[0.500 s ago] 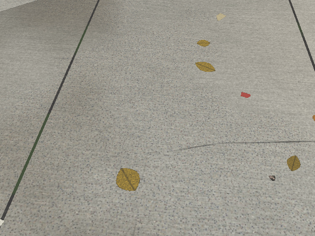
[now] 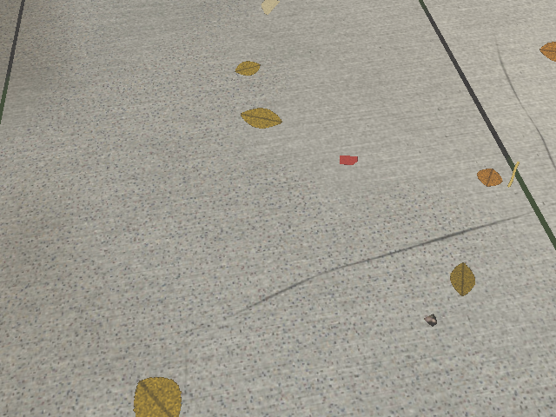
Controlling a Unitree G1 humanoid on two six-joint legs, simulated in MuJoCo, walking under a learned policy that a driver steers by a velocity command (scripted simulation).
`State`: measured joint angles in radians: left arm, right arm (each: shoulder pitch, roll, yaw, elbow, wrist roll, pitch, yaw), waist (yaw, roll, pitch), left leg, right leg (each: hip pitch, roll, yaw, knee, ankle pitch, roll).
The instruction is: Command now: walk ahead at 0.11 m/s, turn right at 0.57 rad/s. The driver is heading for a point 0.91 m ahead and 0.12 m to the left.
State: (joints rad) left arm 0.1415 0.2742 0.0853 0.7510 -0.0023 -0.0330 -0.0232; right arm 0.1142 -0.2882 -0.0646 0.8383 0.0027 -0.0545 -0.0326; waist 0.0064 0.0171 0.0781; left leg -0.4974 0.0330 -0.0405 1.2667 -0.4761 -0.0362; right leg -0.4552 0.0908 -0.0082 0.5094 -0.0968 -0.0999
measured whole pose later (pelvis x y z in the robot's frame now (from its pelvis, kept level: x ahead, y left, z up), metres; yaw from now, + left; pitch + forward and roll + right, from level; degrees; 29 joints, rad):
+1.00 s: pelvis +0.07 +0.11 +0.01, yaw +15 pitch +2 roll -1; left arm 0.18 0.31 0.09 0.77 0.00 0.03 0.03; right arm 0.15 -0.24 -0.04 0.67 -0.02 0.00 0.01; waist 0.02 -0.05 0.02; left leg -0.31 -0.02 0.03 0.52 -0.25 0.05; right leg -0.50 -0.06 0.00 1.04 -0.45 0.07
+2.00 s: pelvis +0.44 +0.00 +0.00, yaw -1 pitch +3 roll +0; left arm 0.34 0.28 0.05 0.81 0.00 -0.07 0.02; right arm 0.08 -0.26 -0.05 0.71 0.02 -0.08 0.08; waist 0.05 0.04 0.01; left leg -0.64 0.01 0.04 0.54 0.08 0.06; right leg 0.14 0.08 -0.08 0.18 -0.38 -0.07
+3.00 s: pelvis +0.85 +0.00 +0.01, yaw +20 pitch -1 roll -1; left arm 0.21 0.23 0.02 0.78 0.02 -0.02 -0.01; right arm 0.20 -0.23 -0.02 0.69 -0.02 0.02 -0.02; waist 0.02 0.00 0.01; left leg -0.27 0.01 -0.06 0.58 -0.30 -0.02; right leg -0.28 0.01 -0.02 0.53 -0.24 0.00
